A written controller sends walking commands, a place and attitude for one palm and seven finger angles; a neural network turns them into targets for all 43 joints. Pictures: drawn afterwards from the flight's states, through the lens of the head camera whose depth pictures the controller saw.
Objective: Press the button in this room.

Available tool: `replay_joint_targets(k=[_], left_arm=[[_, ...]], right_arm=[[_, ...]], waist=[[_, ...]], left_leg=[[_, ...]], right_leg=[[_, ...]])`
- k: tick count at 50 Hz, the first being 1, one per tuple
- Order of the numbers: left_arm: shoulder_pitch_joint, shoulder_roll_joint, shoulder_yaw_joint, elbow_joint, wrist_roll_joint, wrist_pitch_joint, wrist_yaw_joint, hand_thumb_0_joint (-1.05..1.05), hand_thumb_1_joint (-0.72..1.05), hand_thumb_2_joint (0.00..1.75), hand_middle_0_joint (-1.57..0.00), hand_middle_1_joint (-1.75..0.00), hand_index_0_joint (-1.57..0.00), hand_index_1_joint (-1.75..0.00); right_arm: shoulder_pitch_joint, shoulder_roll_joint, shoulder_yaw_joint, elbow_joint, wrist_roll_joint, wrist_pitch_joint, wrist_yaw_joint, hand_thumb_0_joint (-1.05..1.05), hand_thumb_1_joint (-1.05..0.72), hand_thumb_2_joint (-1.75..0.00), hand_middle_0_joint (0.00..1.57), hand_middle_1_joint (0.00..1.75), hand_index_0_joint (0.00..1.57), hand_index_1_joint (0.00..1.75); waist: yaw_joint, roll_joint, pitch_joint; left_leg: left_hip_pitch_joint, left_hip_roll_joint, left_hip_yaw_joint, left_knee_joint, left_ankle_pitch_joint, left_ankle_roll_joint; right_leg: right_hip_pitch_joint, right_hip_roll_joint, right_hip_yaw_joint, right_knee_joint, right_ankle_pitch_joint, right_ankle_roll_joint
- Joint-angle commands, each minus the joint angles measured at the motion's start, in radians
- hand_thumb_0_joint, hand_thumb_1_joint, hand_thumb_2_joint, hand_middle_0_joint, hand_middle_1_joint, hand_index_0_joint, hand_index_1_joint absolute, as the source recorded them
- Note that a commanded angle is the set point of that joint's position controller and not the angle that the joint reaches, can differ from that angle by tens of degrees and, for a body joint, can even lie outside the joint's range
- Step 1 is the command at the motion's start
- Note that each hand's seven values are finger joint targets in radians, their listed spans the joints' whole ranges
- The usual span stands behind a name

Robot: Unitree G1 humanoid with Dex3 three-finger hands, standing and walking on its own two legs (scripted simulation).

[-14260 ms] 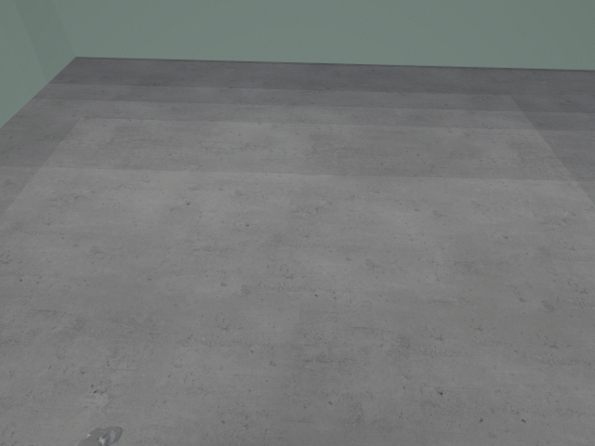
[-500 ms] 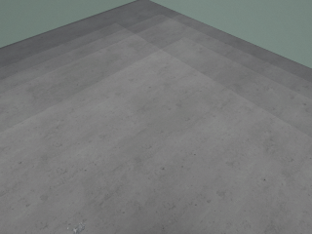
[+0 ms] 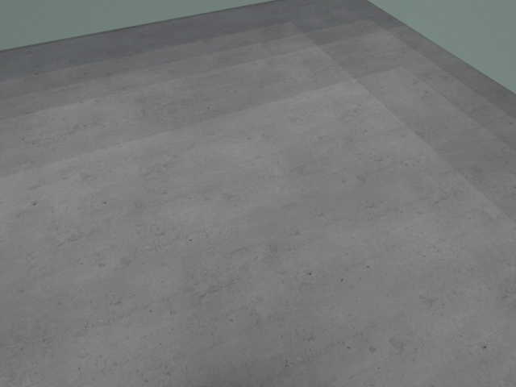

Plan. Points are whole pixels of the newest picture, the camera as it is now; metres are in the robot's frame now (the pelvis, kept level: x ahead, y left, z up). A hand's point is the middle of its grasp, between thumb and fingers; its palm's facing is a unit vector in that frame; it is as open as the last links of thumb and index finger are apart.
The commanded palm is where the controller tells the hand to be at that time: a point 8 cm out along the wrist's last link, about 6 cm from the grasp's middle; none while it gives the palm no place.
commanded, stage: turn or walk to find it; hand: left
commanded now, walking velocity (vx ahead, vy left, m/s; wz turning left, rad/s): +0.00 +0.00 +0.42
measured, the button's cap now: out of the picture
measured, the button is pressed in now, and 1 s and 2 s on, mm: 0 0 0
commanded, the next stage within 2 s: stand and wait in 1.58 s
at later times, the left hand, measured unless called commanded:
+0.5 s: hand out of the picture +0.07 +0.22 -0.15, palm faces +0.18 -0.95 -0.27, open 7.4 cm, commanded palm none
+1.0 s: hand out of the picture -0.09 +0.17 -0.16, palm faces +0.45 -0.85 -0.26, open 7.3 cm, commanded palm none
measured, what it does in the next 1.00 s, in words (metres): steps on the spot, turning left: left foot, then right foot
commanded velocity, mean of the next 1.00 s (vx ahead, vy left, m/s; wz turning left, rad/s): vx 0.00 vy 0.00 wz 0.42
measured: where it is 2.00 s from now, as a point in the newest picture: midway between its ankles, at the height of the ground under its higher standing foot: outside the picture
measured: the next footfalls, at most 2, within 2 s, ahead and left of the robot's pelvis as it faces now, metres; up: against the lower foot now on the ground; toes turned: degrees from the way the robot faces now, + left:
left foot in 0.04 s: +0.02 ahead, +0.13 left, +0.00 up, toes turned +5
right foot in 0.54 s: +0.05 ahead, -0.11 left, +0.00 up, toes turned +9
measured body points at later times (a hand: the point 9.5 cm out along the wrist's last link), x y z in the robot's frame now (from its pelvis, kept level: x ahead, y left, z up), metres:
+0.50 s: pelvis -0.01 +0.00 +0.00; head +0.03 -0.01 +0.45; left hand +0.06 +0.27 -0.13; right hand +0.07 -0.23 -0.16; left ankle -0.02 +0.12 -0.73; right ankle +0.01 -0.12 -0.72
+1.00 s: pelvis -0.03 -0.02 +0.00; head +0.01 -0.01 +0.45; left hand -0.11 +0.22 -0.14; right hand +0.15 -0.23 -0.15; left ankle -0.11 +0.10 -0.70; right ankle +0.01 -0.11 -0.73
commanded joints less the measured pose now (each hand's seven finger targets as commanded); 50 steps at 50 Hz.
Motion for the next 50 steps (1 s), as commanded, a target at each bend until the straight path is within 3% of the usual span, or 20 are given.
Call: replay_joint_targets(k=[1,2,3,6,8,18,22,24,25,26,27,28,30,32,33,36,39,46,48,50], left_arm=[[0.016,0.160,0.050,-0.059,-0.018,0.005,0.011,0.00,0.90,0.90,-0.20,-0.30,-0.20,-0.30],[-0.022,0.097,0.027,-0.095,-0.018,0.011,0.006,0.00,0.90,0.90,-0.20,-0.30,-0.20,-0.30],[-0.062,0.112,0.026,-0.104,-0.012,0.023,0.010,0.00,0.90,0.90,-0.20,-0.30,-0.20,-0.30],[-0.095,0.126,0.037,-0.067,-0.011,0.034,0.002,0.00,0.90,0.90,-0.20,-0.30,-0.20,-0.30],[-0.050,0.123,0.037,-0.045,-0.010,0.028,-0.006,0.00,0.90,0.90,-0.20,-0.30,-0.20,-0.30],[-0.148,0.102,0.025,-0.101,-0.017,0.022,0.005,0.00,0.90,0.90,-0.20,-0.30,-0.20,-0.30],[-0.123,0.093,0.022,-0.104,-0.024,0.012,0.008,0.00,0.90,0.90,-0.20,-0.30,-0.20,-0.30],[-0.058,0.098,0.025,-0.089,-0.026,0.003,0.009,0.00,0.90,0.90,-0.20,-0.30,-0.20,-0.30],[-0.020,0.112,0.029,-0.079,-0.024,-0.004,0.011,0.00,0.90,0.90,-0.20,-0.30,-0.20,-0.30],[0.010,0.163,0.038,-0.074,-0.015,-0.016,0.017,0.00,0.90,0.90,-0.20,-0.30,-0.20,-0.30],[0.035,0.252,0.056,-0.074,-0.002,-0.024,0.024,0.00,0.90,0.90,-0.20,-0.30,-0.20,-0.30],[0.041,0.260,0.051,-0.086,-0.008,-0.018,0.024,0.00,0.90,0.90,-0.20,-0.30,-0.20,-0.30],[-0.087,0.196,0.050,-0.114,-0.012,-0.017,0.027,0.00,0.90,0.90,-0.20,-0.30,-0.20,-0.30],[-0.140,0.143,0.032,-0.128,-0.015,-0.017,0.023,0.00,0.90,0.90,-0.20,-0.30,-0.20,-0.30],[-0.126,0.133,0.028,-0.127,-0.014,-0.023,0.021,0.00,0.90,0.90,-0.20,-0.30,-0.20,-0.30],[-0.053,0.132,0.029,-0.105,-0.013,-0.029,0.021,0.00,0.90,0.90,-0.20,-0.30,-0.20,-0.30],[-0.009,0.146,0.034,-0.088,-0.009,-0.028,0.021,0.00,0.90,0.90,-0.20,-0.30,-0.20,-0.30],[0.049,0.197,0.050,-0.053,0.005,-0.017,0.018,0.00,0.90,0.90,-0.20,-0.30,-0.20,-0.30],[0.048,0.211,0.056,-0.046,0.006,-0.014,0.016,0.00,0.90,0.90,-0.20,-0.30,-0.20,-0.30],[0.025,0.218,0.058,-0.039,0.000,-0.009,0.015,0.00,0.90,0.90,-0.20,-0.30,-0.20,-0.30]], right_arm=[[0.109,-0.152,-0.021,-0.057,-0.003,-0.055,-0.004,0.00,-0.90,-0.90,0.20,0.30,0.20,0.30],[0.141,-0.233,-0.040,-0.059,-0.007,-0.053,-0.009,0.00,-0.90,-0.90,0.20,0.30,0.20,0.30],[0.155,-0.250,-0.042,-0.048,-0.009,-0.043,-0.014,0.00,-0.90,-0.90,0.20,0.30,0.20,0.30],[0.023,-0.172,-0.016,-0.068,-0.013,-0.047,-0.034,0.00,-0.90,-0.90,0.20,0.30,0.20,0.30],[0.002,-0.160,-0.010,-0.078,-0.009,-0.055,-0.034,0.00,-0.90,-0.90,0.20,0.30,0.20,0.30],[0.103,-0.161,-0.027,-0.070,-0.014,-0.054,-0.031,0.00,-0.90,-0.90,0.20,0.30,0.20,0.30],[0.072,-0.161,-0.032,-0.079,-0.018,-0.046,-0.028,0.00,-0.90,-0.90,0.20,0.30,0.20,0.30],[0.049,-0.159,-0.035,-0.086,-0.014,-0.044,-0.026,0.00,-0.90,-0.90,0.20,0.30,0.20,0.30],[0.044,-0.148,-0.035,-0.088,-0.008,-0.044,-0.024,0.00,-0.90,-0.90,0.20,0.30,0.20,0.30],[0.064,-0.103,-0.030,-0.090,0.001,-0.046,-0.018,0.00,-0.90,-0.90,0.20,0.30,0.20,0.30],[0.063,-0.043,-0.019,-0.116,0.003,-0.047,-0.013,0.00,-0.90,-0.90,0.20,0.30,0.20,0.30],[0.042,-0.086,-0.032,-0.121,-0.004,-0.035,-0.018,0.00,-0.90,-0.90,0.20,0.30,0.20,0.30],[0.068,-0.088,-0.040,-0.083,-0.012,-0.010,-0.010,0.00,-0.90,-0.90,0.20,0.30,0.20,0.30],[0.111,-0.076,-0.039,-0.047,-0.015,-0.005,0.002,0.00,-0.90,-0.90,0.20,0.30,0.20,0.30],[0.125,-0.065,-0.034,-0.040,-0.015,-0.006,0.004,0.00,-0.90,-0.90,0.20,0.30,0.20,0.30],[0.108,-0.073,-0.032,-0.041,-0.013,-0.003,0.003,0.00,-0.90,-0.90,0.20,0.30,0.20,0.30],[0.066,-0.069,-0.027,-0.050,-0.012,-0.001,0.002,0.00,-0.90,-0.90,0.20,0.30,0.20,0.30],[-0.029,-0.045,-0.004,-0.080,-0.001,-0.017,0.001,0.00,-0.90,-0.90,0.20,0.30,0.20,0.30],[-0.023,-0.043,0.001,-0.084,0.004,-0.027,-0.001,0.00,-0.90,-0.90,0.20,0.30,0.20,0.30],[0.026,-0.055,0.001,-0.072,0.003,-0.035,-0.003,0.00,-0.90,-0.90,0.20,0.30,0.20,0.30]], waist=[[-0.059,0.073,-0.194],[-0.078,0.319,-0.163],[-0.093,0.249,-0.153],[-0.049,0.225,-0.039],[-0.026,0.175,-0.066],[-0.068,0.143,-0.109],[-0.050,0.175,-0.117],[-0.016,0.154,-0.144],[0.005,0.115,-0.165],[0.012,-0.005,-0.189],[0.028,-0.274,-0.185],[0.033,-0.226,-0.164],[-0.022,-0.184,-0.061],[-0.060,-0.116,-0.024],[-0.057,-0.124,-0.034],[-0.031,-0.173,-0.056],[-0.014,-0.146,-0.055],[0.026,-0.186,-0.092],[0.024,-0.195,-0.122],[-0.010,-0.186,-0.147]], left_leg=[[0.272,0.140,-0.163,-0.363,0.375,0.077],[0.317,0.341,-0.406,-0.385,0.679,0.171],[0.242,0.388,-0.375,-0.374,0.690,0.243],[0.119,0.253,-0.288,-0.389,0.598,0.217],[0.152,0.202,-0.233,-0.377,0.620,0.200],[0.217,0.206,-0.358,-0.346,0.682,0.242],[0.129,0.181,-0.387,-0.304,0.706,0.229],[0.068,0.142,-0.378,-0.260,0.637,0.196],[0.013,0.107,-0.361,-0.221,0.540,0.160],[-0.126,0.042,-0.302,-0.128,0.335,0.104],[-0.296,-0.102,-0.134,0.088,-0.061,0.034],[-0.267,-0.087,-0.142,0.280,-0.194,0.033],[-0.263,-0.042,-0.169,0.469,-0.085,0.033],[-0.261,-0.020,-0.136,0.524,0.023,0.019],[-0.267,-0.022,-0.121,0.527,0.056,0.009],[-0.278,-0.008,-0.108,0.518,0.080,-0.012],[-0.276,0.006,-0.092,0.462,0.058,-0.022],[-0.159,0.006,-0.011,0.142,-0.049,-0.007],[-0.105,-0.005,0.016,0.026,-0.044,0.003],[0.015,-0.012,0.040,-0.130,0.087,0.011]], right_leg=[[-0.091,-0.083,0.084,0.157,0.168,0.013],[-0.304,0.028,0.088,0.339,-0.309,0.073],[-0.282,0.023,0.171,0.442,-0.342,0.061],[-0.297,0.026,0.232,0.534,-0.175,0.067],[-0.287,0.042,0.227,0.544,-0.113,0.075],[-0.263,0.077,0.252,0.365,-0.153,0.090],[-0.111,0.114,0.232,0.156,-0.140,0.073],[0.016,0.129,0.217,-0.020,-0.002,0.066],[0.118,0.114,0.216,-0.148,0.110,0.063],[0.275,-0.005,0.323,-0.232,0.161,0.036],[0.346,-0.257,0.570,-0.263,0.298,-0.069],[0.195,-0.344,0.594,-0.274,0.351,-0.155],[0.028,-0.250,0.491,-0.323,0.113,-0.149],[0.006,-0.164,0.354,-0.299,0.141,-0.101],[0.041,-0.140,0.302,-0.284,0.214,-0.088],[0.097,-0.148,0.272,-0.276,0.275,-0.097],[0.123,-0.171,0.263,-0.268,0.296,-0.112],[0.169,-0.212,0.230,-0.198,0.448,-0.150],[0.192,-0.215,0.215,-0.151,0.502,-0.146],[0.141,-0.203,0.175,-0.088,0.456,-0.102]])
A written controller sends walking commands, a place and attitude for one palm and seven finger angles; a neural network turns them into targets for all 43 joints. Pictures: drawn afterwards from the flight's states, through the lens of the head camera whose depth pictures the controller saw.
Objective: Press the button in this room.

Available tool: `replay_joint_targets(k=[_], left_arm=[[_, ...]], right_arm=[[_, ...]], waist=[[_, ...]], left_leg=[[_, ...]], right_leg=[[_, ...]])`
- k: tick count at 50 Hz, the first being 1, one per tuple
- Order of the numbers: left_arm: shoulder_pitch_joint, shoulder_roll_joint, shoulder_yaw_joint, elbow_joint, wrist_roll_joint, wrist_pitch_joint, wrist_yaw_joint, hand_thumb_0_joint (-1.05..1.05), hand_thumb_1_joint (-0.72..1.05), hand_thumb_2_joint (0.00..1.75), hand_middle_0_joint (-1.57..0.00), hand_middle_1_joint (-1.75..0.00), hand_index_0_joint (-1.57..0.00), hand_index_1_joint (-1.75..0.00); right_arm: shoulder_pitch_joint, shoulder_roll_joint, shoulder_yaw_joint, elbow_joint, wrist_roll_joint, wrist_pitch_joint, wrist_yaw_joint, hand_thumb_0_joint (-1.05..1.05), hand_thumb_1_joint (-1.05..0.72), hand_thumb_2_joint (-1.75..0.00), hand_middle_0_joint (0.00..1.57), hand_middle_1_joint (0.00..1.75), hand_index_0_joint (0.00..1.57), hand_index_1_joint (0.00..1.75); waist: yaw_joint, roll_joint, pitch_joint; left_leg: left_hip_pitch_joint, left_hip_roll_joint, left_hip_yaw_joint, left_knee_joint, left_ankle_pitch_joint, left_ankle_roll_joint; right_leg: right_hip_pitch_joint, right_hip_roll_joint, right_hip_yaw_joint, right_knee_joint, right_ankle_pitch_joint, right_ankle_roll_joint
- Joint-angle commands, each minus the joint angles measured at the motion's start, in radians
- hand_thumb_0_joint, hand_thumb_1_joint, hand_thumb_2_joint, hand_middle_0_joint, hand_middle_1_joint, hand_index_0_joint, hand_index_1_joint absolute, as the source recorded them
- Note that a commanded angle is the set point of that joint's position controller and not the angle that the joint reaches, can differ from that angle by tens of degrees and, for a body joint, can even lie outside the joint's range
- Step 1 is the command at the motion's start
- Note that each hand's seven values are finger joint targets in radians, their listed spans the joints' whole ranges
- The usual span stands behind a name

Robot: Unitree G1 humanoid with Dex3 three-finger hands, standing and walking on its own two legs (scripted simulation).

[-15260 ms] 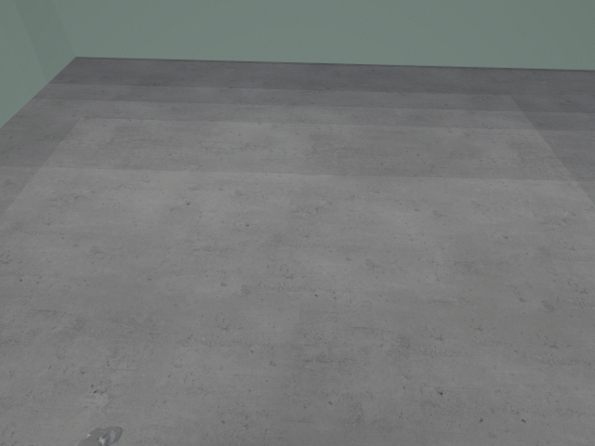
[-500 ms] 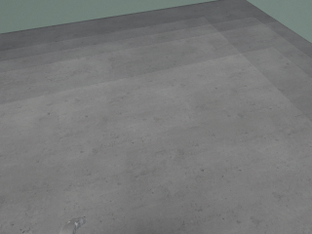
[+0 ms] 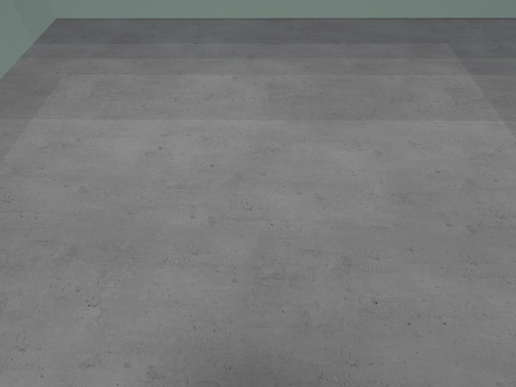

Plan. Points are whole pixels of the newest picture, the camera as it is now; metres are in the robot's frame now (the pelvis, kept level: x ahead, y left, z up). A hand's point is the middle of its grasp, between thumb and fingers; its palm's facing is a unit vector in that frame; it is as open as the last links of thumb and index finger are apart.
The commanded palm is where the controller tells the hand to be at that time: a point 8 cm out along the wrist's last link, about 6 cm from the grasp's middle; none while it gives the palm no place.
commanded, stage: turn or walk to find it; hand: left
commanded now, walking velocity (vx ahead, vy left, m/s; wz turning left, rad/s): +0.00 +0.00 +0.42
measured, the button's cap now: out of the picture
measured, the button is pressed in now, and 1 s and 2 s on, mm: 0 0 0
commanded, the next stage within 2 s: stand and wait in 0.58 s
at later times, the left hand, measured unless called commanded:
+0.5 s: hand out of the picture +0.06 +0.22 -0.15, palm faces +0.19 -0.94 -0.27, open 7.4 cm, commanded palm none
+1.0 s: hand out of the picture -0.10 +0.19 -0.17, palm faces +0.48 -0.84 -0.26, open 7.3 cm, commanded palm none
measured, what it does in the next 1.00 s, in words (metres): steps on the spot, turning left: left foot, then right foot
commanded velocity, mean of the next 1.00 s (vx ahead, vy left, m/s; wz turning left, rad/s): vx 0.00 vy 0.00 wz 0.45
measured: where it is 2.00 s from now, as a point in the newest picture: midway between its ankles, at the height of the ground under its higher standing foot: outside the picture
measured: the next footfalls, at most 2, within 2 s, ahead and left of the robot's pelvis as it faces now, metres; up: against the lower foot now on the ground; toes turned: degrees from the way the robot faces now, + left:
left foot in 0.06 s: +0.02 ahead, +0.14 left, +0.00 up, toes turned +6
right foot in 0.52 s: +0.05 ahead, -0.11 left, +0.00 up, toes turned +8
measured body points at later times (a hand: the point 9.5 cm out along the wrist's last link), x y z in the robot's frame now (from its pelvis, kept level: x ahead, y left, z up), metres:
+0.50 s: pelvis -0.01 +0.00 +0.00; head +0.02 -0.01 +0.45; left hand +0.05 +0.27 -0.13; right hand +0.08 -0.23 -0.16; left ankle -0.02 +0.13 -0.74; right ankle +0.00 -0.12 -0.73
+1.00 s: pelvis -0.03 -0.01 -0.01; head +0.01 +0.00 +0.44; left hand -0.12 +0.23 -0.15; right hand +0.16 -0.21 -0.15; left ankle -0.11 +0.10 -0.72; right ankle +0.01 -0.11 -0.74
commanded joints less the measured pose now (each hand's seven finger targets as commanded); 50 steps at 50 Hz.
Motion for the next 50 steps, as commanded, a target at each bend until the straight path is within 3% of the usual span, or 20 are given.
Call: replay_joint_targets(k=[1,2,3,4,5,6,10,19,22,24,25,26,27,28,30,33,44,48,49,50], left_arm=[[0.002,0.213,0.059,-0.043,-0.009,-0.003,0.012,0.00,0.90,0.90,-0.20,-0.30,-0.20,-0.30],[0.013,0.180,0.052,-0.053,-0.016,0.004,0.009,0.00,0.90,0.90,-0.20,-0.30,-0.20,-0.30],[0.003,0.110,0.034,-0.088,-0.021,0.009,0.004,0.00,0.90,0.90,-0.20,-0.30,-0.20,-0.30],[-0.058,0.117,0.026,-0.104,-0.012,0.021,0.010,0.00,0.90,0.90,-0.20,-0.30,-0.20,-0.30],[-0.078,0.121,0.029,-0.097,-0.010,0.026,0.008,0.00,0.90,0.90,-0.20,-0.30,-0.20,-0.30],[-0.093,0.117,0.035,-0.085,-0.010,0.029,0.007,0.00,0.90,0.90,-0.20,-0.30,-0.20,-0.30],[-0.052,0.129,0.037,-0.051,-0.013,0.025,-0.006,0.00,0.90,0.90,-0.20,-0.30,-0.20,-0.30],[-0.124,0.101,0.027,-0.103,-0.018,0.023,0.002,0.00,0.90,0.90,-0.20,-0.30,-0.20,-0.30],[-0.089,0.101,0.026,-0.098,-0.024,0.011,0.004,0.00,0.90,0.90,-0.20,-0.30,-0.20,-0.30],[-0.022,0.109,0.031,-0.084,-0.025,-0.003,0.006,0.00,0.90,0.90,-0.20,-0.30,-0.20,-0.30],[0.013,0.150,0.038,-0.076,-0.019,-0.014,0.011,0.00,0.90,0.90,-0.20,-0.30,-0.20,-0.30],[0.039,0.238,0.056,-0.074,-0.004,-0.023,0.020,0.00,0.90,0.90,-0.20,-0.30,-0.20,-0.30],[0.042,0.270,0.061,-0.086,-0.005,-0.018,0.022,0.00,0.90,0.90,-0.20,-0.30,-0.20,-0.30],[-0.005,0.230,0.061,-0.096,-0.011,-0.019,0.026,0.00,0.90,0.90,-0.20,-0.30,-0.20,-0.30],[-0.110,0.178,0.046,-0.121,-0.012,-0.013,0.023,0.00,0.90,0.90,-0.20,-0.30,-0.20,-0.30],[-0.115,0.140,0.035,-0.124,-0.011,-0.023,0.019,0.00,0.90,0.90,-0.20,-0.30,-0.20,-0.30],[0.032,0.211,0.058,-0.064,0.003,-0.015,0.017,0.00,0.90,0.90,-0.20,-0.30,-0.20,-0.30],[0.005,0.224,0.064,-0.057,0.000,-0.006,0.013,0.00,0.90,0.90,-0.20,-0.30,-0.20,-0.30],[-0.013,0.222,0.065,-0.060,-0.007,-0.002,0.011,0.00,0.90,0.90,-0.20,-0.30,-0.20,-0.30],[-0.012,0.198,0.060,-0.069,-0.015,0.005,0.008,0.00,0.90,0.90,-0.20,-0.30,-0.20,-0.30]], right_arm=[[0.061,-0.065,-0.001,-0.066,0.003,-0.047,-0.002,0.00,-0.90,-0.90,0.20,0.30,0.20,0.30],[0.084,-0.125,-0.013,-0.065,0.001,-0.056,-0.001,0.00,-0.90,-0.90,0.20,0.30,0.20,0.30],[0.125,-0.219,-0.036,-0.068,-0.006,-0.061,-0.007,0.00,-0.90,-0.90,0.20,0.30,0.20,0.30],[0.157,-0.250,-0.040,-0.053,-0.006,-0.049,-0.012,0.00,-0.90,-0.90,0.20,0.30,0.20,0.30],[0.129,-0.218,-0.032,-0.052,-0.009,-0.052,-0.021,0.00,-0.90,-0.90,0.20,0.30,0.20,0.30],[0.088,-0.194,-0.026,-0.059,-0.011,-0.055,-0.029,0.00,-0.90,-0.90,0.20,0.30,0.20,0.30],[0.013,-0.152,-0.008,-0.085,-0.007,-0.062,-0.032,0.00,-0.90,-0.90,0.20,0.30,0.20,0.30],[0.060,-0.158,-0.027,-0.086,-0.014,-0.053,-0.025,0.00,-0.90,-0.90,0.20,0.30,0.20,0.30],[0.048,-0.158,-0.031,-0.091,-0.015,-0.049,-0.023,0.00,-0.90,-0.90,0.20,0.30,0.20,0.30],[0.035,-0.147,-0.033,-0.097,-0.008,-0.048,-0.022,0.00,-0.90,-0.90,0.20,0.30,0.20,0.30],[0.046,-0.114,-0.031,-0.100,0.000,-0.050,-0.017,0.00,-0.90,-0.90,0.20,0.30,0.20,0.30],[0.057,-0.046,-0.019,-0.118,0.007,-0.052,-0.011,0.00,-0.90,-0.90,0.20,0.30,0.20,0.30],[0.016,-0.063,-0.025,-0.140,0.001,-0.043,-0.015,0.00,-0.90,-0.90,0.20,0.30,0.20,0.30],[0.027,-0.087,-0.034,-0.119,-0.007,-0.027,-0.016,0.00,-0.90,-0.90,0.20,0.30,0.20,0.30],[0.057,-0.076,-0.037,-0.077,-0.012,-0.012,-0.006,0.00,-0.90,-0.90,0.20,0.30,0.20,0.30],[0.109,-0.055,-0.032,-0.049,-0.013,-0.010,0.005,0.00,-0.90,-0.90,0.20,0.30,0.20,0.30],[-0.031,-0.038,-0.003,-0.090,0.001,-0.025,0.003,0.00,-0.90,-0.90,0.20,0.30,0.20,0.30],[0.013,-0.050,-0.001,-0.091,0.003,-0.038,0.001,0.00,-0.90,-0.90,0.20,0.30,0.20,0.30],[0.048,-0.064,-0.006,-0.083,0.001,-0.043,0.001,0.00,-0.90,-0.90,0.20,0.30,0.20,0.30],[0.089,-0.113,-0.015,-0.075,-0.001,-0.053,0.003,0.00,-0.90,-0.90,0.20,0.30,0.20,0.30]], waist=[[-0.037,-0.131,-0.154],[-0.050,0.032,-0.176],[-0.074,0.309,-0.164],[-0.097,0.254,-0.156],[-0.083,0.199,-0.130],[-0.072,0.261,-0.105],[-0.029,0.147,-0.083],[-0.055,0.157,-0.090],[-0.040,0.173,-0.116],[-0.004,0.140,-0.160],[0.009,0.045,-0.182],[0.020,-0.220,-0.196],[0.036,-0.261,-0.149],[0.015,-0.199,-0.120],[-0.031,-0.145,-0.020],[-0.049,-0.149,-0.034],[0.029,-0.197,-0.107],[-0.004,-0.208,-0.136],[-0.031,-0.165,-0.145],[-0.058,-0.027,-0.179]], left_leg=[[0.160,-0.012,0.044,-0.342,0.242,0.029],[0.296,0.085,-0.088,-0.420,0.365,0.064],[0.374,0.331,-0.397,-0.452,0.705,0.181],[0.292,0.390,-0.381,-0.452,0.755,0.258],[0.258,0.349,-0.338,-0.461,0.707,0.262],[0.237,0.292,-0.318,-0.456,0.710,0.242],[0.197,0.194,-0.215,-0.449,0.693,0.211],[0.172,0.191,-0.326,-0.444,0.576,0.238],[0.132,0.165,-0.355,-0.393,0.639,0.226],[0.079,0.117,-0.335,-0.317,0.593,0.178],[-0.031,0.066,-0.298,-0.245,0.438,0.128],[-0.219,-0.068,-0.138,-0.054,0.105,0.054],[-0.242,-0.095,-0.104,0.151,-0.154,0.036],[-0.220,-0.058,-0.158,0.294,-0.116,0.042],[-0.220,-0.036,-0.140,0.421,-0.007,0.037],[-0.222,-0.023,-0.097,0.440,0.092,0.012],[-0.125,0.000,0.019,0.043,-0.027,-0.003],[0.014,-0.010,0.062,-0.175,0.079,0.017],[0.105,-0.007,0.063,-0.283,0.192,0.025],[0.244,0.043,-0.020,-0.392,0.330,0.050]], right_leg=[[0.052,-0.192,0.130,-0.004,0.387,-0.040],[-0.089,-0.123,0.089,0.144,0.219,0.015],[-0.329,0.005,0.063,0.339,-0.274,0.088],[-0.303,0.014,0.154,0.459,-0.360,0.079],[-0.312,0.004,0.194,0.505,-0.305,0.075],[-0.332,0.006,0.215,0.532,-0.250,0.080],[-0.296,0.032,0.223,0.555,-0.113,0.094],[-0.216,0.071,0.226,0.307,-0.150,0.098],[-0.099,0.105,0.210,0.128,-0.110,0.086],[0.054,0.106,0.196,-0.100,0.068,0.082],[0.199,0.031,0.262,-0.202,0.153,0.067],[0.319,-0.212,0.489,-0.238,0.240,-0.013],[0.188,-0.361,0.578,-0.257,0.368,-0.121],[0.084,-0.329,0.521,-0.278,0.260,-0.151],[-0.031,-0.227,0.419,-0.301,0.091,-0.114],[0.013,-0.159,0.274,-0.264,0.203,-0.072],[0.180,-0.234,0.199,-0.152,0.512,-0.128],[0.136,-0.235,0.157,-0.070,0.479,-0.089],[0.079,-0.217,0.111,-0.014,0.409,-0.050],[-0.026,-0.170,0.077,0.123,0.295,0.001]])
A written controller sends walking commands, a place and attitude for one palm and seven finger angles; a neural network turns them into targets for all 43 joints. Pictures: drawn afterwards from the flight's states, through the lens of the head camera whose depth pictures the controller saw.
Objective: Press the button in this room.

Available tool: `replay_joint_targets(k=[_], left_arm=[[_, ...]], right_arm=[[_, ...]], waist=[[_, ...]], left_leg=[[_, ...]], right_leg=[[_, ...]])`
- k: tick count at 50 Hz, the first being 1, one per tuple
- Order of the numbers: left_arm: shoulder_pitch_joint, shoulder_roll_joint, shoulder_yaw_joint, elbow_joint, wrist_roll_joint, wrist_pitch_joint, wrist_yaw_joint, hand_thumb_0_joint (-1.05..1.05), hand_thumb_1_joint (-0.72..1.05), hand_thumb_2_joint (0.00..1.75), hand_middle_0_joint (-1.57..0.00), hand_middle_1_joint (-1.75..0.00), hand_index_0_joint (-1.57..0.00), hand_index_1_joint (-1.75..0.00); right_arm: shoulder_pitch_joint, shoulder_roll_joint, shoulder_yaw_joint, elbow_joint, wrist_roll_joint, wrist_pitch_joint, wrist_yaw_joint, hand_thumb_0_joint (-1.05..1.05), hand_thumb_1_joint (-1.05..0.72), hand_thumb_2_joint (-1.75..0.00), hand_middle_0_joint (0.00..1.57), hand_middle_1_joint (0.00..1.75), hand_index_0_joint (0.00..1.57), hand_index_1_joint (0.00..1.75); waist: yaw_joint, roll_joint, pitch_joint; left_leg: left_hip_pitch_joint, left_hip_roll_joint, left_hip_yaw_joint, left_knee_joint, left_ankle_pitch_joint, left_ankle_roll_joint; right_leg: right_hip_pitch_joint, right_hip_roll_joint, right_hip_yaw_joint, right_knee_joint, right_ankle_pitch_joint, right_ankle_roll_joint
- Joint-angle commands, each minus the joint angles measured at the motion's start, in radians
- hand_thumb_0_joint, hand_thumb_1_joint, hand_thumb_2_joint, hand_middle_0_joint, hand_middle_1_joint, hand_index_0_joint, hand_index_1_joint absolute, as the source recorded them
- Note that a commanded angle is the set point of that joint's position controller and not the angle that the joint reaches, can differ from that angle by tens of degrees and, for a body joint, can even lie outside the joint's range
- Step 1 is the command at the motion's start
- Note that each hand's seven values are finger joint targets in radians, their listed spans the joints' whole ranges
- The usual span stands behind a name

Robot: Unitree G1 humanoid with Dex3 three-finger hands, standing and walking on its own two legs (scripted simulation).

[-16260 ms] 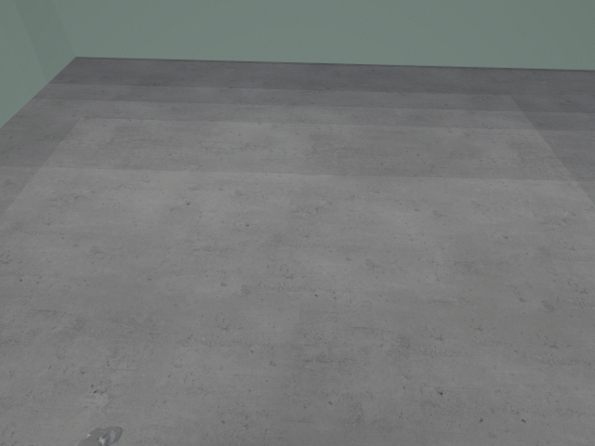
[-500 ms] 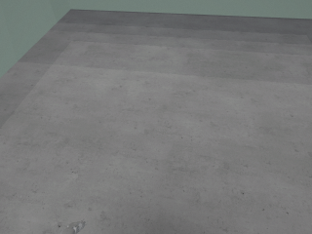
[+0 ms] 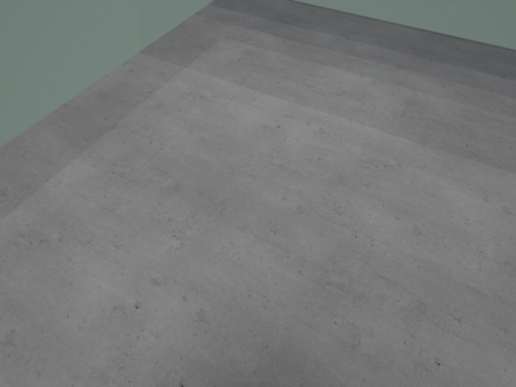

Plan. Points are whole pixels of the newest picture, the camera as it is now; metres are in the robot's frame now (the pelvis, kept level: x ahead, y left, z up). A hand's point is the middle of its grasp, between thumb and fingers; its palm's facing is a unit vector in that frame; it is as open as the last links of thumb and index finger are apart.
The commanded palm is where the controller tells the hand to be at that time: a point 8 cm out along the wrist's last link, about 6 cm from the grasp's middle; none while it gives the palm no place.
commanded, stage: turn or walk to find it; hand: left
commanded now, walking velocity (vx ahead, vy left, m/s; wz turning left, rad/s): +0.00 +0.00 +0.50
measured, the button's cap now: out of the picture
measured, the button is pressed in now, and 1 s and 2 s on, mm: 0 0 0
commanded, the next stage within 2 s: none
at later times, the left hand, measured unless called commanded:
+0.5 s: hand out of the picture +0.07 +0.19 -0.14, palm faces +0.22 -0.93 -0.30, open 7.4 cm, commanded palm none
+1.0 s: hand out of the picture -0.13 +0.17 -0.18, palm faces +0.54 -0.81 -0.24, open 7.4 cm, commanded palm none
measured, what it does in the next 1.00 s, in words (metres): steps on the spot, turning left: left foot, then right foot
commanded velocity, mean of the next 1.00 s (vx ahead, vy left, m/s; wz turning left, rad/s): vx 0.00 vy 0.00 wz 0.50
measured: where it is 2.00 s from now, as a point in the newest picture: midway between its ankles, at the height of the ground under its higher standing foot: outside the picture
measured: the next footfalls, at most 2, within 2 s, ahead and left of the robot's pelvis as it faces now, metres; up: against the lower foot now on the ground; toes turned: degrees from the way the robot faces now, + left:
left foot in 0.02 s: +0.02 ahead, +0.13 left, +0.00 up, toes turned +6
right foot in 0.46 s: +0.07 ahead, -0.12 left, +0.00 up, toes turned +8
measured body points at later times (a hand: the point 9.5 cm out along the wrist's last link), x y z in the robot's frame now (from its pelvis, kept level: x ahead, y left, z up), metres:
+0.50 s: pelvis -0.01 -0.03 +0.00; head +0.02 -0.06 +0.44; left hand +0.05 +0.24 -0.12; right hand +0.09 -0.26 -0.17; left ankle -0.02 +0.12 -0.72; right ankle +0.03 -0.13 -0.73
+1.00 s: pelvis -0.05 -0.02 -0.01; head -0.03 +0.01 +0.44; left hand -0.16 +0.21 -0.16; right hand +0.16 -0.20 -0.14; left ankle -0.12 +0.07 -0.74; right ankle +0.03 -0.13 -0.73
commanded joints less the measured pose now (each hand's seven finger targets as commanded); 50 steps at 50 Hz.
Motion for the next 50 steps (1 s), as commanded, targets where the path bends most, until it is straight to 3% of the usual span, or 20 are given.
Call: replay_joint_targets(k=[1,2,3,4,9,17,21,22,23,24,25,26,27,30,40,44,47,48,49,50], left_arm=[[0.006,0.114,0.038,-0.093,-0.019,0.003,0.004,0.00,0.90,0.90,-0.20,-0.30,-0.20,-0.30],[-0.073,0.101,0.019,-0.123,-0.009,0.012,0.007,0.00,0.90,0.90,-0.20,-0.30,-0.20,-0.30],[-0.088,0.111,0.024,-0.126,-0.008,0.017,0.006,0.00,0.90,0.90,-0.20,-0.30,-0.20,-0.30],[-0.101,0.101,0.027,-0.109,-0.006,0.021,0.008,0.00,0.90,0.90,-0.20,-0.30,-0.20,-0.30],[-0.059,0.121,0.030,-0.071,-0.012,0.018,-0.004,0.00,0.90,0.90,-0.20,-0.30,-0.20,-0.30],[-0.124,0.099,0.021,-0.122,-0.017,0.014,0.002,0.00,0.90,0.90,-0.20,-0.30,-0.20,-0.30],[-0.010,0.108,0.026,-0.100,-0.022,-0.004,0.005,0.00,0.90,0.90,-0.20,-0.30,-0.20,-0.30],[0.039,0.148,0.034,-0.089,-0.017,-0.016,0.008,0.00,0.90,0.90,-0.20,-0.30,-0.20,-0.30],[0.066,0.239,0.052,-0.090,0.002,-0.029,0.019,0.00,0.90,0.90,-0.20,-0.30,-0.20,-0.30],[0.060,0.276,0.054,-0.103,-0.002,-0.025,0.020,0.00,0.90,0.90,-0.20,-0.30,-0.20,-0.30],[0.012,0.237,0.051,-0.118,-0.006,-0.023,0.023,0.00,0.90,0.90,-0.20,-0.30,-0.20,-0.30],[-0.062,0.204,0.050,-0.134,-0.008,-0.024,0.025,0.00,0.90,0.90,-0.20,-0.30,-0.20,-0.30],[-0.109,0.183,0.041,-0.149,-0.009,-0.017,0.024,0.00,0.90,0.90,-0.20,-0.30,-0.20,-0.30],[-0.117,0.137,0.025,-0.155,-0.009,-0.029,0.018,0.00,0.90,0.90,-0.20,-0.30,-0.20,-0.30],[0.041,0.187,0.042,-0.083,0.006,-0.022,0.021,0.00,0.90,0.90,-0.20,-0.30,-0.20,-0.30],[0.036,0.211,0.055,-0.072,0.008,-0.015,0.017,0.00,0.90,0.90,-0.20,-0.30,-0.20,-0.30],[0.006,0.204,0.056,-0.062,-0.002,-0.007,0.011,0.00,0.90,0.90,-0.20,-0.30,-0.20,-0.30],[0.006,0.174,0.053,-0.072,-0.012,0.001,0.009,0.00,0.90,0.90,-0.20,-0.30,-0.20,-0.30],[-0.014,0.103,0.037,-0.113,-0.018,0.008,0.002,0.00,0.90,0.90,-0.20,-0.30,-0.20,-0.30],[-0.087,0.104,0.024,-0.133,-0.007,0.021,0.005,0.00,0.90,0.90,-0.20,-0.30,-0.20,-0.30]], right_arm=[[0.136,-0.218,-0.043,-0.059,-0.009,-0.052,-0.006,0.00,-0.90,-0.90,0.20,0.30,0.20,0.30],[0.192,-0.266,-0.050,-0.041,-0.003,-0.042,-0.012,0.00,-0.90,-0.90,0.20,0.30,0.20,0.30],[0.179,-0.248,-0.046,-0.042,-0.008,-0.041,-0.018,0.00,-0.90,-0.90,0.20,0.30,0.20,0.30],[0.140,-0.218,-0.039,-0.045,-0.010,-0.047,-0.029,0.00,-0.90,-0.90,0.20,0.30,0.20,0.30],[0.032,-0.172,-0.020,-0.084,-0.007,-0.053,-0.032,0.00,-0.90,-0.90,0.20,0.30,0.20,0.30],[0.064,-0.183,-0.038,-0.090,-0.015,-0.040,-0.024,0.00,-0.90,-0.90,0.20,0.30,0.20,0.30],[0.014,-0.177,-0.045,-0.109,-0.010,-0.032,-0.021,0.00,-0.90,-0.90,0.20,0.30,0.20,0.30],[0.014,-0.147,-0.043,-0.112,-0.002,-0.033,-0.018,0.00,-0.90,-0.90,0.20,0.30,0.20,0.30],[0.046,-0.067,-0.031,-0.128,0.005,-0.034,-0.012,0.00,-0.90,-0.90,0.20,0.30,0.20,0.30],[0.015,-0.082,-0.036,-0.149,-0.001,-0.029,-0.015,0.00,-0.90,-0.90,0.20,0.30,0.20,0.30],[0.023,-0.111,-0.045,-0.134,-0.007,-0.017,-0.013,0.00,-0.90,-0.90,0.20,0.30,0.20,0.30],[0.042,-0.110,-0.049,-0.110,-0.011,-0.007,-0.006,0.00,-0.90,-0.90,0.20,0.30,0.20,0.30],[0.062,-0.105,-0.052,-0.093,-0.012,0.000,0.000,0.00,-0.90,-0.90,0.20,0.30,0.20,0.30],[0.126,-0.080,-0.042,-0.056,-0.015,0.005,0.010,0.00,-0.90,-0.90,0.20,0.30,0.20,0.30],[-0.005,-0.059,-0.018,-0.080,-0.005,-0.002,0.008,0.00,-0.90,-0.90,0.20,0.30,0.20,0.30],[0.002,-0.050,-0.008,-0.086,0.005,-0.019,0.003,0.00,-0.90,-0.90,0.20,0.30,0.20,0.30],[0.082,-0.067,-0.012,-0.069,0.004,-0.034,0.001,0.00,-0.90,-0.90,0.20,0.30,0.20,0.30],[0.131,-0.121,-0.023,-0.060,0.001,-0.045,0.001,0.00,-0.90,-0.90,0.20,0.30,0.20,0.30],[0.157,-0.228,-0.050,-0.065,-0.007,-0.050,-0.006,0.00,-0.90,-0.90,0.20,0.30,0.20,0.30],[0.193,-0.271,-0.055,-0.048,-0.007,-0.040,-0.013,0.00,-0.90,-0.90,0.20,0.30,0.20,0.30]], waist=[[-0.073,0.284,-0.190],[-0.103,0.275,-0.178],[-0.092,0.194,-0.159],[-0.084,0.267,-0.141],[-0.028,0.156,-0.116],[-0.052,0.181,-0.100],[0.007,0.174,-0.144],[0.028,0.071,-0.164],[0.035,-0.227,-0.184],[0.043,-0.292,-0.144],[0.020,-0.198,-0.115],[-0.008,-0.230,-0.064],[-0.033,-0.166,-0.028],[-0.052,-0.157,-0.051],[0.028,-0.162,-0.094],[0.027,-0.196,-0.136],[-0.028,-0.132,-0.168],[-0.061,0.016,-0.193],[-0.082,0.337,-0.152],[-0.107,0.290,-0.138]], left_leg=[[0.340,0.293,-0.399,-0.322,0.591,0.155],[0.295,0.383,-0.434,-0.333,0.750,0.234],[0.260,0.383,-0.396,-0.325,0.715,0.266],[0.235,0.317,-0.373,-0.327,0.710,0.245],[0.185,0.197,-0.254,-0.315,0.676,0.207],[0.122,0.184,-0.361,-0.305,0.567,0.223],[0.000,0.128,-0.383,-0.206,0.498,0.176],[-0.094,0.071,-0.349,-0.126,0.347,0.125],[-0.279,-0.070,-0.197,0.100,-0.006,0.044],[-0.311,-0.098,-0.157,0.306,-0.233,0.023],[-0.277,-0.062,-0.202,0.445,-0.180,0.034],[-0.276,-0.041,-0.207,0.514,-0.125,0.035],[-0.271,-0.031,-0.185,0.561,-0.072,0.031],[-0.271,-0.024,-0.134,0.595,0.049,0.001],[-0.204,0.009,-0.051,0.265,-0.072,-0.018],[-0.113,0.006,-0.001,0.087,-0.097,0.001],[0.075,-0.002,0.013,-0.184,0.103,0.020],[0.213,0.063,-0.092,-0.304,0.215,0.046],[0.298,0.320,-0.445,-0.368,0.483,0.150],[0.232,0.396,-0.462,-0.374,0.588,0.230]], right_leg=[[-0.288,0.003,0.079,0.277,-0.132,0.069],[-0.321,0.038,0.164,0.417,-0.332,0.075],[-0.325,0.025,0.214,0.481,-0.296,0.066],[-0.346,0.024,0.244,0.503,-0.242,0.073],[-0.299,0.055,0.264,0.513,-0.074,0.090],[-0.192,0.103,0.261,0.232,-0.111,0.088],[0.055,0.135,0.236,-0.092,0.073,0.076],[0.190,0.083,0.278,-0.231,0.163,0.067],[0.317,-0.182,0.533,-0.321,0.197,-0.006],[0.182,-0.338,0.660,-0.338,0.301,-0.112],[0.064,-0.309,0.595,-0.356,0.178,-0.145],[-0.018,-0.263,0.554,-0.387,0.041,-0.131],[-0.053,-0.222,0.497,-0.384,-0.001,-0.104],[0.005,-0.133,0.306,-0.337,0.138,-0.069],[0.145,-0.212,0.257,-0.287,0.318,-0.131],[0.159,-0.235,0.228,-0.222,0.400,-0.142],[0.072,-0.203,0.146,-0.083,0.350,-0.065],[-0.058,-0.145,0.103,0.074,0.230,-0.009],[-0.351,0.007,0.078,0.291,-0.229,0.080],[-0.363,0.031,0.174,0.417,-0.313,0.076]])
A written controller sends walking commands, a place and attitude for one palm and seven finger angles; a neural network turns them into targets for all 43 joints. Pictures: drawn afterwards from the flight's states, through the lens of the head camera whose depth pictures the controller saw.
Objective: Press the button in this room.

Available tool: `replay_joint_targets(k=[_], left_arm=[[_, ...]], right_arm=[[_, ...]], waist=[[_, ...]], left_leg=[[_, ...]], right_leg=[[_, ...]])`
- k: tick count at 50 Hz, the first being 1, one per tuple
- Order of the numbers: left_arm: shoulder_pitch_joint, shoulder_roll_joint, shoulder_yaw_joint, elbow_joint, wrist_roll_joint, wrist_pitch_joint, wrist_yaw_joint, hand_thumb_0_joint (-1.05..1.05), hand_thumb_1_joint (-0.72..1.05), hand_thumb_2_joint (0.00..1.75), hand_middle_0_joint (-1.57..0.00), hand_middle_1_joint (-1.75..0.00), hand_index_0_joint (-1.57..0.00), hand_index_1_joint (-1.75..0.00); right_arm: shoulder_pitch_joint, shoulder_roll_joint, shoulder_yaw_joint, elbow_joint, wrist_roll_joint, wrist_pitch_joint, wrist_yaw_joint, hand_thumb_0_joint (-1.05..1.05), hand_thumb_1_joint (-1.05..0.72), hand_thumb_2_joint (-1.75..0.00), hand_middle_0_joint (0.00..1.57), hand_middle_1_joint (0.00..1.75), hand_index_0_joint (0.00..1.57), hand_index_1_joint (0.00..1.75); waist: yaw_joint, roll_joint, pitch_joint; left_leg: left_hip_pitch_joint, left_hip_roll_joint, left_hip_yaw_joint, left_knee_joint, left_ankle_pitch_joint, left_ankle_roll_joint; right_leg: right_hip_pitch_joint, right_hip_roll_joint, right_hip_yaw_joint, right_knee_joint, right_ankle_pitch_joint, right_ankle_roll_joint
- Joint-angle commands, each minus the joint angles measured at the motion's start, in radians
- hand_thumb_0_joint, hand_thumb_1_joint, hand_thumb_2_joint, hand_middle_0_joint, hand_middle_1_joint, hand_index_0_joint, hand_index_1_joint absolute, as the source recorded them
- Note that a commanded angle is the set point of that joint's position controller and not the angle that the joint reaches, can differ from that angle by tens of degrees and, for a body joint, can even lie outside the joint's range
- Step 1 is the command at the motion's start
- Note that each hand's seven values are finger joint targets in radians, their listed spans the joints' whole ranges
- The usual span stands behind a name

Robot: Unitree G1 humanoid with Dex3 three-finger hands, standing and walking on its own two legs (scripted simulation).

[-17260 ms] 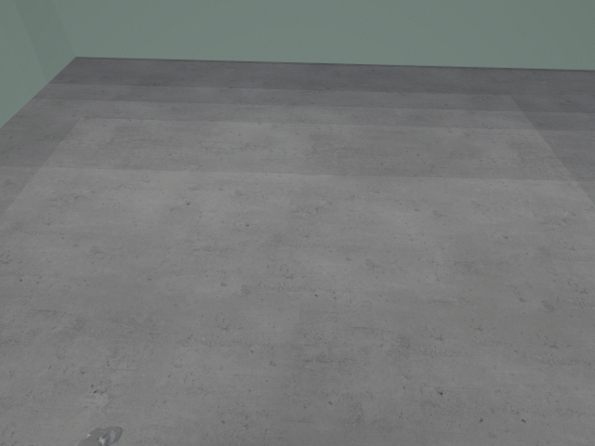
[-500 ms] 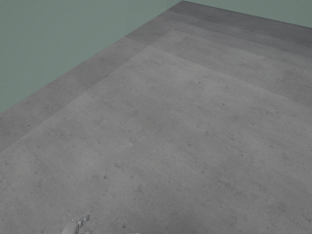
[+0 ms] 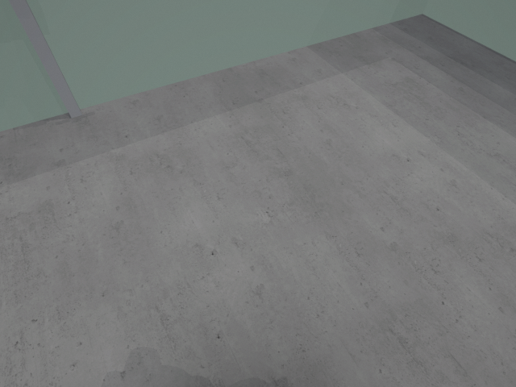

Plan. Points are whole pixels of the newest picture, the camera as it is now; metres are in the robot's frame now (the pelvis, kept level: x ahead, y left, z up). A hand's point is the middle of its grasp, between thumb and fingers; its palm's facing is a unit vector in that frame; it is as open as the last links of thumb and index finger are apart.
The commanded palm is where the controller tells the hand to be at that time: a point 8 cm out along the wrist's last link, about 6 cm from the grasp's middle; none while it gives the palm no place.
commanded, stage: turn or walk to find it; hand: left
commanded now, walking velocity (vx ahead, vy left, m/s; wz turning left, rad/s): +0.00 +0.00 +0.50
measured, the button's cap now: out of the picture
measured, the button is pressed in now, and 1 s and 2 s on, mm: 0 0 0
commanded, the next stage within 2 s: none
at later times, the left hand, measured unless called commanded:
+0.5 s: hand out of the picture +0.08 +0.19 -0.13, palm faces +0.21 -0.93 -0.29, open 7.4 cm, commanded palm none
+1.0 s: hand out of the picture -0.14 +0.12 -0.14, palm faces +0.58 -0.78 -0.24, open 7.4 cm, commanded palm none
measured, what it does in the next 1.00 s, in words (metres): steps on the spot, turning left: right foot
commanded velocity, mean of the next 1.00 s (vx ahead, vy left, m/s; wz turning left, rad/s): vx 0.17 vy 0.00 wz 0.48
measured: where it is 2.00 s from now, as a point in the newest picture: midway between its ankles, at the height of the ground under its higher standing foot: (174, 335)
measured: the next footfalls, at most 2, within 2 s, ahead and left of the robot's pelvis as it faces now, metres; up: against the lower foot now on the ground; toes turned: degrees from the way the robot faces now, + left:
right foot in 0.48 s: +0.06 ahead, -0.13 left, +0.00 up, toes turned +10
left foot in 1.10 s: +0.06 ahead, +0.20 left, +0.00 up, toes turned +42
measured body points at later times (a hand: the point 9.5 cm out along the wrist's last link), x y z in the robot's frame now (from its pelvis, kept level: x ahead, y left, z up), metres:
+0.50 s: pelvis -0.01 -0.03 +0.01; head +0.03 -0.05 +0.45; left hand +0.07 +0.24 -0.11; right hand +0.08 -0.27 -0.16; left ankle -0.01 +0.11 -0.72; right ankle +0.02 -0.13 -0.73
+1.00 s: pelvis +0.02 +0.01 +0.02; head +0.04 +0.01 +0.47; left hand -0.17 +0.17 -0.12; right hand +0.24 -0.16 -0.13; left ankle -0.01 +0.16 -0.68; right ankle +0.02 -0.13 -0.72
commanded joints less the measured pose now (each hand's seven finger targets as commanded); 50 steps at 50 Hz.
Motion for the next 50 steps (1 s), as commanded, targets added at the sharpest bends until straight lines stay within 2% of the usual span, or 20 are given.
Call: replay_joint_targets(k=[1,2,4,6,10,16,19,21,22,23,24,25,26,28,29,33,36,41,47,50], left_arm=[[-0.115,0.093,0.021,-0.125,0.002,0.008,0.006,0.00,0.90,0.90,-0.20,-0.30,-0.20,-0.30],[-0.124,0.085,0.026,-0.111,0.004,0.011,0.005,0.00,0.90,0.90,-0.20,-0.30,-0.20,-0.30],[-0.100,0.103,0.031,-0.083,0.001,0.008,-0.005,0.00,0.90,0.90,-0.20,-0.30,-0.20,-0.30],[-0.074,0.101,0.030,-0.066,-0.001,0.003,-0.007,0.00,0.90,0.90,-0.20,-0.30,-0.20,-0.30],[-0.094,0.098,0.024,-0.078,-0.002,0.002,0.001,0.00,0.90,0.90,-0.20,-0.30,-0.20,-0.30],[-0.172,0.076,0.014,-0.123,-0.010,-0.004,0.008,0.00,0.90,0.90,-0.20,-0.30,-0.20,-0.30],[-0.135,0.072,0.013,-0.122,-0.015,-0.012,0.010,0.00,0.90,0.90,-0.20,-0.30,-0.20,-0.30],[-0.076,0.080,0.016,-0.107,-0.017,-0.020,0.012,0.00,0.90,0.90,-0.20,-0.30,-0.20,-0.30],[-0.035,0.100,0.020,-0.099,-0.015,-0.029,0.014,0.00,0.90,0.90,-0.20,-0.30,-0.20,-0.30],[0.009,0.159,0.033,-0.094,-0.004,-0.041,0.021,0.00,0.90,0.90,-0.20,-0.30,-0.20,-0.30],[0.025,0.238,0.047,-0.095,0.008,-0.046,0.027,0.00,0.90,0.90,-0.20,-0.30,-0.20,-0.30],[0.020,0.231,0.042,-0.106,0.000,-0.041,0.028,0.00,0.90,0.90,-0.20,-0.30,-0.20,-0.30],[-0.048,0.183,0.043,-0.119,-0.003,-0.047,0.032,0.00,0.90,0.90,-0.20,-0.30,-0.20,-0.30],[-0.120,0.138,0.027,-0.137,-0.005,-0.043,0.025,0.00,0.90,0.90,-0.20,-0.30,-0.20,-0.30],[-0.124,0.119,0.021,-0.133,-0.005,-0.052,0.020,0.00,0.90,0.90,-0.20,-0.30,-0.20,-0.30],[-0.007,0.111,0.022,-0.084,-0.003,-0.079,0.014,0.00,0.90,0.90,-0.20,-0.30,-0.20,-0.30],[0.075,0.102,0.019,-0.043,0.001,-0.089,0.012,0.00,0.90,0.90,-0.20,-0.30,-0.20,-0.30],[0.144,0.097,0.021,0.004,0.010,-0.105,0.012,0.00,0.90,0.90,-0.20,-0.30,-0.20,-0.30],[0.210,0.103,0.021,0.057,0.021,-0.108,0.007,0.00,0.90,0.90,-0.20,-0.30,-0.20,-0.30],[0.203,0.130,0.024,0.068,0.022,-0.103,0.003,0.00,0.90,0.90,-0.20,-0.30,-0.20,-0.30]], right_arm=[[0.165,-0.255,-0.046,-0.023,-0.008,-0.020,-0.024,0.00,-0.90,-0.90,0.20,0.30,0.20,0.30],[0.114,-0.224,-0.041,-0.034,-0.010,-0.023,-0.033,0.00,-0.90,-0.90,0.20,0.30,0.20,0.30],[0.025,-0.183,-0.021,-0.059,-0.009,-0.027,-0.038,0.00,-0.90,-0.90,0.20,0.30,0.20,0.30],[0.034,-0.174,-0.018,-0.062,-0.005,-0.034,-0.038,0.00,-0.90,-0.90,0.20,0.30,0.20,0.30],[0.078,-0.174,-0.025,-0.055,-0.004,-0.035,-0.037,0.00,-0.90,-0.90,0.20,0.30,0.20,0.30],[0.113,-0.181,-0.037,-0.051,-0.013,-0.025,-0.035,0.00,-0.90,-0.90,0.20,0.30,0.20,0.30],[0.081,-0.185,-0.042,-0.062,-0.015,-0.018,-0.033,0.00,-0.90,-0.90,0.20,0.30,0.20,0.30],[0.062,-0.179,-0.045,-0.068,-0.011,-0.015,-0.031,0.00,-0.90,-0.90,0.20,0.30,0.20,0.30],[0.054,-0.162,-0.044,-0.073,-0.004,-0.015,-0.029,0.00,-0.90,-0.90,0.20,0.30,0.20,0.30],[0.070,-0.113,-0.037,-0.079,0.005,-0.018,-0.023,0.00,-0.90,-0.90,0.20,0.30,0.20,0.30],[0.060,-0.064,-0.029,-0.106,0.004,-0.020,-0.021,0.00,-0.90,-0.90,0.20,0.30,0.20,0.30],[0.044,-0.113,-0.042,-0.107,-0.005,-0.011,-0.024,0.00,-0.90,-0.90,0.20,0.30,0.20,0.30],[0.074,-0.116,-0.046,-0.081,-0.009,0.002,-0.021,0.00,-0.90,-0.90,0.20,0.30,0.20,0.30],[0.098,-0.102,-0.046,-0.046,-0.016,0.018,-0.005,0.00,-0.90,-0.90,0.20,0.30,0.20,0.30],[0.121,-0.093,-0.042,-0.035,-0.022,0.019,0.004,0.00,-0.90,-0.90,0.20,0.30,0.20,0.30],[0.091,-0.088,-0.039,-0.033,-0.025,0.011,0.020,0.00,-0.90,-0.90,0.20,0.30,0.20,0.30],[0.036,-0.082,-0.035,-0.040,-0.024,0.006,0.024,0.00,-0.90,-0.90,0.20,0.30,0.20,0.30],[-0.018,-0.065,-0.027,-0.047,-0.021,-0.001,0.030,0.00,-0.90,-0.90,0.20,0.30,0.20,0.30],[-0.156,-0.028,0.001,-0.092,-0.011,-0.023,0.043,0.00,-0.90,-0.90,0.20,0.30,0.20,0.30],[-0.136,-0.020,0.010,-0.096,-0.009,-0.038,0.044,0.00,-0.90,-0.90,0.20,0.30,0.20,0.30]], waist=[[-0.094,0.242,-0.111],[-0.077,0.286,-0.096],[-0.039,0.233,-0.054],[-0.029,0.196,-0.077],[-0.043,0.152,-0.105],[-0.069,0.180,-0.104],[-0.049,0.210,-0.122],[-0.018,0.196,-0.140],[0.005,0.144,-0.154],[0.020,-0.018,-0.195],[0.032,-0.271,-0.172],[0.030,-0.186,-0.148],[-0.007,-0.185,-0.117],[-0.042,-0.099,-0.041],[-0.052,-0.099,-0.040],[-0.013,-0.146,-0.032],[0.013,-0.117,-0.002],[0.020,-0.102,0.019],[0.052,-0.117,0.039],[0.040,-0.141,0.031]], left_leg=[[0.150,0.377,-0.412,-0.311,0.449,0.198],[0.122,0.312,-0.383,-0.308,0.411,0.175],[0.091,0.233,-0.302,-0.294,0.437,0.153],[0.127,0.191,-0.267,-0.278,0.520,0.141],[0.171,0.199,-0.307,-0.272,0.531,0.166],[0.159,0.201,-0.415,-0.238,0.547,0.193],[0.092,0.172,-0.438,-0.201,0.577,0.179],[0.010,0.136,-0.439,-0.158,0.516,0.146],[-0.063,0.100,-0.425,-0.108,0.426,0.110],[-0.210,0.021,-0.345,0.013,0.189,0.048],[-0.367,-0.117,-0.160,0.241,-0.223,-0.022],[-0.331,-0.078,-0.185,0.423,-0.279,-0.017],[-0.312,-0.048,-0.222,0.522,-0.221,-0.015],[-0.319,-0.015,-0.173,0.625,-0.094,-0.025],[-0.336,-0.008,-0.149,0.641,-0.036,-0.035],[-0.408,0.024,-0.114,0.645,0.061,-0.056],[-0.448,0.047,-0.107,0.615,0.088,-0.059],[-0.491,0.086,-0.090,0.538,0.105,-0.056],[-0.389,0.093,-0.005,0.208,0.044,-0.023],[-0.252,0.068,0.045,0.086,0.003,0.007]], right_leg=[[-0.266,0.049,0.227,0.379,-0.238,0.035],[-0.281,0.053,0.251,0.407,-0.176,0.040],[-0.267,0.071,0.267,0.445,-0.063,0.048],[-0.257,0.089,0.266,0.449,-0.017,0.057],[-0.251,0.099,0.285,0.397,-0.013,0.073],[-0.184,0.134,0.292,0.191,-0.094,0.064],[-0.048,0.169,0.274,0.023,-0.077,0.050],[0.090,0.183,0.259,-0.139,0.056,0.043],[0.209,0.161,0.271,-0.283,0.160,0.038],[0.375,0.001,0.409,-0.386,0.186,0.001],[0.405,-0.250,0.653,-0.400,0.331,-0.115],[0.255,-0.302,0.637,-0.395,0.393,-0.188],[0.168,-0.251,0.577,-0.422,0.289,-0.187],[0.111,-0.155,0.468,-0.455,0.064,-0.130],[0.129,-0.121,0.403,-0.463,0.034,-0.104],[0.225,-0.117,0.352,-0.511,-0.046,-0.081],[0.260,-0.140,0.343,-0.534,-0.063,-0.089],[0.308,-0.178,0.295,-0.562,-0.067,-0.103],[0.317,-0.189,0.173,-0.526,0.045,-0.109],[0.275,-0.203,0.125,-0.472,0.134,-0.111]])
